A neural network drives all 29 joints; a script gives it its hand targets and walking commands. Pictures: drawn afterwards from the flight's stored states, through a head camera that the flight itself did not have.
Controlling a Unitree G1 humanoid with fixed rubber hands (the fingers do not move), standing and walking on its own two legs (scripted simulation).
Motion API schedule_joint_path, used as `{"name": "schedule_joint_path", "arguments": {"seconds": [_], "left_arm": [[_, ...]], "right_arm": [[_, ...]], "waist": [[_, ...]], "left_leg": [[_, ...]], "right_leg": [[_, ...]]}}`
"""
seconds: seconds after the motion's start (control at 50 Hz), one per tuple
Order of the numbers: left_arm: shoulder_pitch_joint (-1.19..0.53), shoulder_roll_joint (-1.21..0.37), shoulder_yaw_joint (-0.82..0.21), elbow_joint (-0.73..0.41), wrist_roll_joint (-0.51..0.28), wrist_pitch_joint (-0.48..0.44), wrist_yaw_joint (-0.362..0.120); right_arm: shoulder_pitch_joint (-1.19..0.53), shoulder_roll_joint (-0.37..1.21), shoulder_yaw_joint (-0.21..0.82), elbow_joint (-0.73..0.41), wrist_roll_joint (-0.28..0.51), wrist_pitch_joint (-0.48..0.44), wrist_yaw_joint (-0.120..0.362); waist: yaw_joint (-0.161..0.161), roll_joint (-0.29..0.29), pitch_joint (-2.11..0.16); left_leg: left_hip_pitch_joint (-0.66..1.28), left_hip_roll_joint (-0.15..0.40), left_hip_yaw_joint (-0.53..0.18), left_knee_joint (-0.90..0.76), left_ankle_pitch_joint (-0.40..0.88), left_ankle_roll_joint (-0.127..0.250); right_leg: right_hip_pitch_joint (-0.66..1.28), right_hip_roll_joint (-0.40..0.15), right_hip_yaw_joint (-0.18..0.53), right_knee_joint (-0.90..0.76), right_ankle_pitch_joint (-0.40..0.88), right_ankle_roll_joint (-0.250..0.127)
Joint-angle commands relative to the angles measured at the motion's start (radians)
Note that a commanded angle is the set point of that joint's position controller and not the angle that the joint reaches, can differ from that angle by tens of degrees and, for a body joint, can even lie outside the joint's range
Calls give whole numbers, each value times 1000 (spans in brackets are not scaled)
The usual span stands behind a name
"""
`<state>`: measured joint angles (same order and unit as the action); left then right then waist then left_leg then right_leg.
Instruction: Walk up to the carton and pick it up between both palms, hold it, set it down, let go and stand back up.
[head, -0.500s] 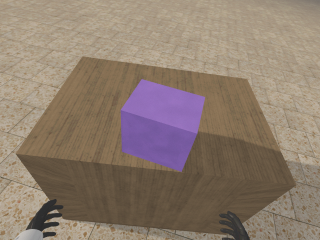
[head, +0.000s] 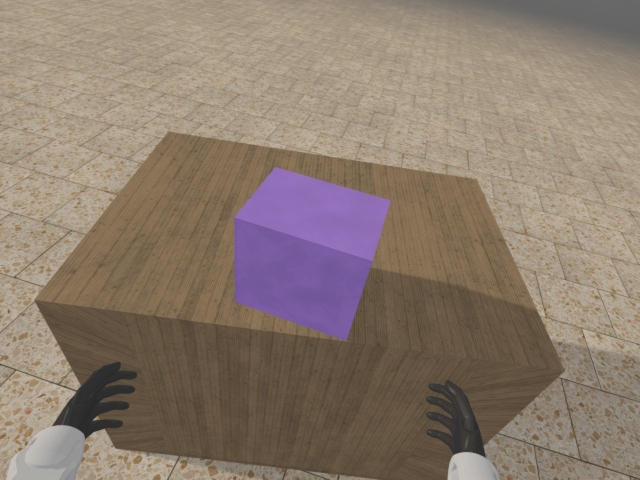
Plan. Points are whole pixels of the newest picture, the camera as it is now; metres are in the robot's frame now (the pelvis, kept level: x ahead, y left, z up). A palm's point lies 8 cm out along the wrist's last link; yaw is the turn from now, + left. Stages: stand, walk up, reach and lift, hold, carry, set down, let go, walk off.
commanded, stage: reach and lift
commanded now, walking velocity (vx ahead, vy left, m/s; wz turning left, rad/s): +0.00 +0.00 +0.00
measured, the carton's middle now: (310, 252) +0.51 +0.00 +0.00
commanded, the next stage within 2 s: none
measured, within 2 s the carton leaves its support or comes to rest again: neither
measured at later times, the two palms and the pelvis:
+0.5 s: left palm (70, 393) +0.24 +0.29 +0.00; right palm (433, 447) +0.19 -0.14 -0.01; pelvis +0.01 +0.01 +0.00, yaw +0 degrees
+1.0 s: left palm (87, 360) +0.27 +0.28 +0.02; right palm (422, 412) +0.22 -0.13 +0.01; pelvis +0.03 +0.01 +0.01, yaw +0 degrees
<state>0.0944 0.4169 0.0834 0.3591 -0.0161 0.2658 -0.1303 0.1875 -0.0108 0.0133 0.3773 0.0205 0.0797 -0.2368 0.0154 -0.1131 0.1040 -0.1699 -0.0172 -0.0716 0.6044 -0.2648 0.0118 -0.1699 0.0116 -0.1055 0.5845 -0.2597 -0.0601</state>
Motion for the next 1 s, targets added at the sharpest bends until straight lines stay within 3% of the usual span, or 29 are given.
{"name": "schedule_joint_path", "arguments": {"seconds": [0.0, 0.02, 0.06, 0.1, 0.16, 0.2, 0.36, 0.54, 0.64, 0.72, 0.86, 0.98], "left_arm": [[-167, 225, 63, -198, -118, -75, -8], [-152, 214, 64, -198, -105, -102, -9], [-126, 215, 80, -223, -105, -153, -12], [-126, 221, 67, -241, -134, -191, -18], [-104, 259, 47, -243, -205, -227, -38], [-82, 285, 44, -241, -242, -245, -44], [-80, 330, 44, -253, -269, -273, -62], [-111, 379, 33, -288, -307, -337, -93], [-144, 382, 21, -298, -316, -351, -98], [-211, 360, -1, -288, -336, -340, -88], [-312, 375, -16, -321, -363, -323, -67], [-357, 376, -11, -333, -376, -293, -53]], "right_arm": [[-49, -83, -19, -302, 57, -1, -14], [-41, -101, -22, -299, 60, -20, -10], [-9, -107, -23, -310, 55, -58, -13], [14, -75, -26, -324, 49, -85, -25], [72, -7, -11, -354, 38, -130, -54], [102, 32, 13, -390, 40, -150, -72], [127, 75, 94, -487, 74, -201, -114], [163, 148, 153, -516, 80, -240, -167], [114, 163, 149, -515, 67, -263, -195], [18, 143, 133, -508, 82, -251, -185], [-95, 117, 113, -550, 93, -209, -181], [-155, 98, 110, -589, 114, -150, -179]], "waist": [[-5, 420, -68], [-4, 450, -90], [-8, 408, -129], [-19, 337, -118], [-18, 187, -122], [-5, 147, -129], [38, 176, -96], [17, 196, -129], [-11, 222, -131], [-14, 239, -144], [-27, 242, -157], [-29, 234, -167]], "left_leg": [[-449, 172, 110, -402, -333, 82], [-578, 199, 104, -435, -348, 94], [-595, 197, 108, -411, -261, 90], [-476, 159, 110, -358, -207, 66], [-154, 82, 127, -231, -37, 21], [-38, 64, 123, -200, -11, 11], [-10, 65, 112, -198, -16, 15], [17, 76, 97, -171, -6, 14], [12, 89, 82, -169, -19, 5], [-27, 97, 77, -176, -49, 6], [-87, 93, 74, -183, -76, 19], [-105, 89, 71, -197, -48, 30]], "right_leg": [[525, 28, 112, -62, -33, 77], [656, 51, 95, 2, 60, 85], [698, 55, 94, 25, 149, 92], [568, 21, 116, -44, 104, 86], [264, -62, 167, -194, -16, 64], [148, -89, 180, -247, -69, 66], [89, -97, 189, -260, -106, 65], [94, -102, 171, -232, -45, 70], [110, -99, 155, -223, -24, 61], [102, -89, 153, -212, -70, 43], [118, -92, 169, -195, -90, 42], [147, -94, 175, -189, -28, 49]]}}
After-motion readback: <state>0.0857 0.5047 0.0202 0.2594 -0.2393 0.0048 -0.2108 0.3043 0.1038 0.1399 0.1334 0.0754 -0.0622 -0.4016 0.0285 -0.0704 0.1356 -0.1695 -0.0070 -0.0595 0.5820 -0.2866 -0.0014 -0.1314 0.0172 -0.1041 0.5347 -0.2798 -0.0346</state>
